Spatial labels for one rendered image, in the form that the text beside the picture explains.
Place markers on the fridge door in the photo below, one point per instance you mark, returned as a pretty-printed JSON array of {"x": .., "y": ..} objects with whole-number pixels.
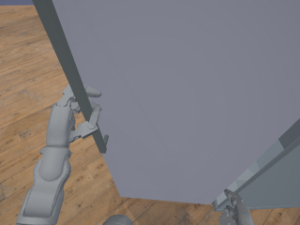
[{"x": 192, "y": 91}]

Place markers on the handle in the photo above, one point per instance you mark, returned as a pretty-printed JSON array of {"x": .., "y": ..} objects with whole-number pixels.
[{"x": 49, "y": 18}]

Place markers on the robot right hand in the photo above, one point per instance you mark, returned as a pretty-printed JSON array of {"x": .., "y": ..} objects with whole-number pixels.
[{"x": 240, "y": 214}]

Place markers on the robot left forearm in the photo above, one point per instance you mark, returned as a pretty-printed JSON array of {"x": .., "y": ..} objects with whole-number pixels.
[{"x": 43, "y": 201}]

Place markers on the robot left hand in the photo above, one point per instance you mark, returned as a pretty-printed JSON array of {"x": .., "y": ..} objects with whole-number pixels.
[{"x": 62, "y": 118}]

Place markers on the left robot thigh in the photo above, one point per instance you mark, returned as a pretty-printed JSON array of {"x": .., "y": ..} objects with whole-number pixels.
[{"x": 118, "y": 220}]

